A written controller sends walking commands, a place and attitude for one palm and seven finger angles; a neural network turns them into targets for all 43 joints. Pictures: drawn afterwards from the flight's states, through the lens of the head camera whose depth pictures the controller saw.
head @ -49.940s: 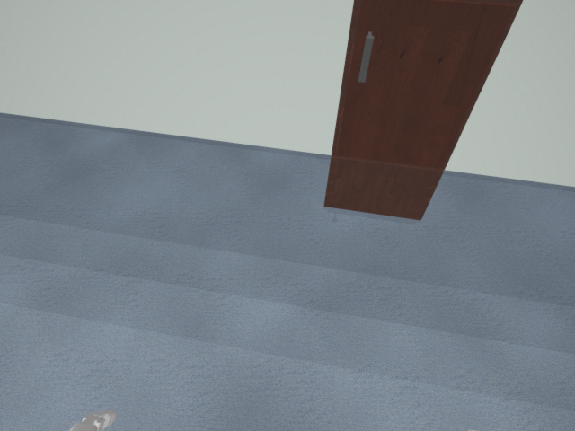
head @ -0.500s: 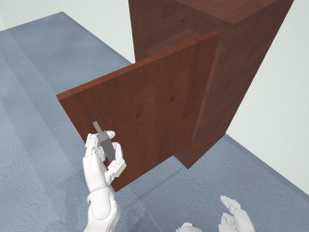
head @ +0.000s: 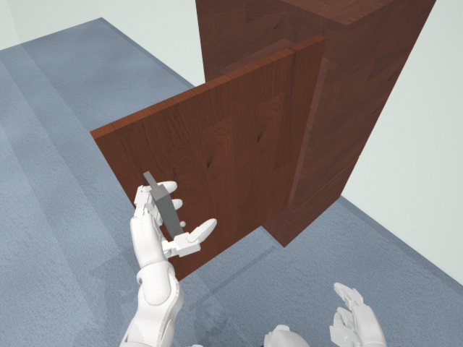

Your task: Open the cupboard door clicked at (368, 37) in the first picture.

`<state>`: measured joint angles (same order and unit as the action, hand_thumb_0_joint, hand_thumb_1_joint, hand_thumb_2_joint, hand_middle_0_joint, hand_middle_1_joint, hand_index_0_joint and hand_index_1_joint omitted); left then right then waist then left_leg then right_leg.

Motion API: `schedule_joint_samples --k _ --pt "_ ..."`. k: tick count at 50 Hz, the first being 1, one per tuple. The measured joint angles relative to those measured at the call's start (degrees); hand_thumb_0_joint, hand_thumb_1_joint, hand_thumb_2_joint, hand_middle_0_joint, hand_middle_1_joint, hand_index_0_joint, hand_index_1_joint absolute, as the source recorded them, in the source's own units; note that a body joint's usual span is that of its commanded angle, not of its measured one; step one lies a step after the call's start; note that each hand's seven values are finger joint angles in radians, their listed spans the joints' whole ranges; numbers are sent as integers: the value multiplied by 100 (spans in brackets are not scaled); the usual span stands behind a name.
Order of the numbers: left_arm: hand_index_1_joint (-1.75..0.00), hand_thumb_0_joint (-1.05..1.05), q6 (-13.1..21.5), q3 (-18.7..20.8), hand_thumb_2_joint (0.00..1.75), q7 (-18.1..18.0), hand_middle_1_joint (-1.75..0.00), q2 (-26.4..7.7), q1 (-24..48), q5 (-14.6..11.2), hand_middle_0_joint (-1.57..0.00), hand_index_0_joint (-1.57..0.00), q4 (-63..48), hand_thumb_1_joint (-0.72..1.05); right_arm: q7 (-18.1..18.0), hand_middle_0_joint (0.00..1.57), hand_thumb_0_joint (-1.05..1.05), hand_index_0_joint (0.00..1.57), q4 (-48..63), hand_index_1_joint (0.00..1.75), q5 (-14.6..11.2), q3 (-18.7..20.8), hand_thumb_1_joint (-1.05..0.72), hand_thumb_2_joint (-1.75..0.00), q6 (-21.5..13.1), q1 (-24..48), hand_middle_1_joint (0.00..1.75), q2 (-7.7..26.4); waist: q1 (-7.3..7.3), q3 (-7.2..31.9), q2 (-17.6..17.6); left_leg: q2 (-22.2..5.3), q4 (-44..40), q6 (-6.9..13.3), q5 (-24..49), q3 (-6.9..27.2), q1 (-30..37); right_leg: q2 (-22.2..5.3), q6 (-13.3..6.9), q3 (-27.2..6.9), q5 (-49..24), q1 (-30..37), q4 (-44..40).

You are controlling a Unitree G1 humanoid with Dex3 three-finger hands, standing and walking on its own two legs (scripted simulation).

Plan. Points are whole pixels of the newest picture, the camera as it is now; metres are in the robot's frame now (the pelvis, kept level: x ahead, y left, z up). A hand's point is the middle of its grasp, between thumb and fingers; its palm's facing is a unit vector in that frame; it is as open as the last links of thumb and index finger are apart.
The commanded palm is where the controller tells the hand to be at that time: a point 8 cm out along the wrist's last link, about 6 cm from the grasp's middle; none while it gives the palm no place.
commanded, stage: open thumb and fingers to let go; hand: left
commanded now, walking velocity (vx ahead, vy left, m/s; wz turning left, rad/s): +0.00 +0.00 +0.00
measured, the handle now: (163, 206) +0.34 +0.14 +0.05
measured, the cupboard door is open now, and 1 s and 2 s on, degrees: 85 87 86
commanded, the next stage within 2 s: slide the hand sideways off the handle in 0.40 s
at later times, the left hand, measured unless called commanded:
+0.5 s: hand (181, 223) +0.31 +0.10 +0.05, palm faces +0.33 -0.94 +0.00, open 14.4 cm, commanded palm +0.27 +0.14 +0.05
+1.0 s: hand (176, 248) +0.27 +0.10 +0.05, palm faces -0.13 -0.99 +0.01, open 16.1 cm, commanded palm +0.24 +0.17 +0.05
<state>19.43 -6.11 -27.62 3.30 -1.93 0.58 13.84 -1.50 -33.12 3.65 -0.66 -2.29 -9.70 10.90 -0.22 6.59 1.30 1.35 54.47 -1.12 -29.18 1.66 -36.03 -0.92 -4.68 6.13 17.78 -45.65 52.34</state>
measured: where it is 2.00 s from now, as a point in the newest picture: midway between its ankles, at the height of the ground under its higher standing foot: outside the picture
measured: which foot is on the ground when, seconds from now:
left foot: down 0.00-1.00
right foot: down 0.00-1.00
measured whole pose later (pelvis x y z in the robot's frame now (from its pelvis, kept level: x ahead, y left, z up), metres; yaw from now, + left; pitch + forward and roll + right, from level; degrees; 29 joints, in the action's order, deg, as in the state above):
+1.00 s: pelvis +0.01 +0.04 -0.01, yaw -1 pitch +11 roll +0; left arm 16.6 -11.8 -1.9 -3.2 -12.5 -2.7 0.0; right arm 0.3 -25.2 0.7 -2.1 -5.2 -14.7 12.5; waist 0.4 6.8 1.2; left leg 3.2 58.5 2.6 -32.3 -1.1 -37.5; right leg -2.3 -1.1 3.2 19.6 -47.5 55.8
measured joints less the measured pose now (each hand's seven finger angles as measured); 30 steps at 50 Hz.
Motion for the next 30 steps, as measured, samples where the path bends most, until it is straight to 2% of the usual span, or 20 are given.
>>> schedule_joint_samples --k 5,10,14,26,27,28,30 --pt "-122 0 37 -48 40 -50 -121 5 78 56 -32 -33 76 -27 13 20 1 20 3 30 5 11 -90 -89 11 -40 30 22 -15 -15 -26 16 41 39 -4 -22 -21 -12 35 -23 -24 -7 3" --pt "-109 -1 47 -120 34 -113 -109 50 135 113 -30 -30 123 -41 35 20 1 20 17 30 20 20 -90 -89 20 -100 30 33 -20 -16 -43 44 65 88 -11 -59 -40 -34 76 -63 -40 -24 9" --pt "-95 -1 54 -207 31 -191 -95 97 153 181 -28 -28 150 -46 53 20 1 20 27 30 34 12 -90 -89 32 -138 30 26 -20 -5 -34 64 83 129 -25 -89 -55 -49 116 -96 -39 -40 18" --pt "-71 -1 52 -495 30 -379 -71 126 215 320 -44 -43 156 -50 100 20 1 20 13 30 60 -22 -90 -89 17 -114 30 6 96 -24 19 141 215 226 -84 -112 -158 -124 214 -129 -1 -119 114" --pt "-69 -1 58 -492 30 -299 -70 102 203 359 -44 -42 134 -50 99 20 1 20 6 30 57 -41 -90 -89 -5 -106 30 10 100 -32 12 151 233 234 -88 -110 -173 -136 220 -128 5 -132 133" --pt "-67 -1 96 -474 30 -45 -68 23 168 391 -43 -40 98 -50 95 20 1 20 21 30 43 -56 -90 -89 -31 -119 30 16 105 -39 1 164 257 243 -93 -102 -196 -150 224 -122 14 -151 159" --pt "-62 -1 188 -451 30 660 -61 -285 131 390 -40 -34 35 -50 67 20 1 20 80 30 6 -71 -90 -89 -69 -178 30 33 130 -52 -17 184 319 253 -109 -83 -241 -175 226 -104 37 -185 217"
